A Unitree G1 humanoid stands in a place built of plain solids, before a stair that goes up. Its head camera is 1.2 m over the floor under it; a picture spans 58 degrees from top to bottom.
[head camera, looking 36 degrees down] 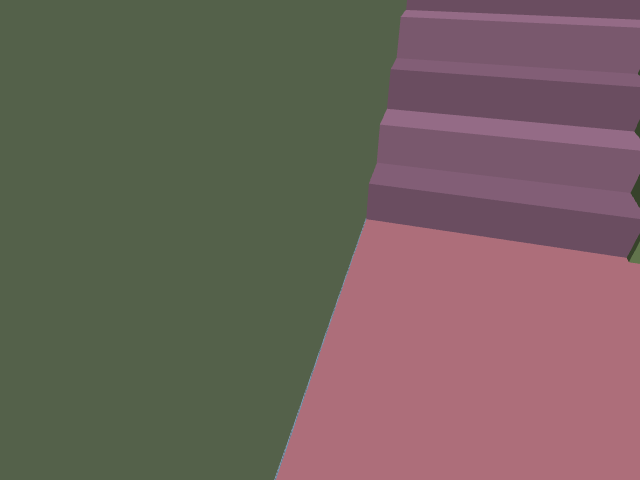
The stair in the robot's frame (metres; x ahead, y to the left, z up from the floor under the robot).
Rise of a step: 0.20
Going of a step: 0.24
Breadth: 1.18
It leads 16 degrees to the right of straight ahead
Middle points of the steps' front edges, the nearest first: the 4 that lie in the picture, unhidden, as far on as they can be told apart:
1.67 -0.80 0.21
1.90 -0.86 0.41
2.12 -0.93 0.61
2.35 -0.99 0.82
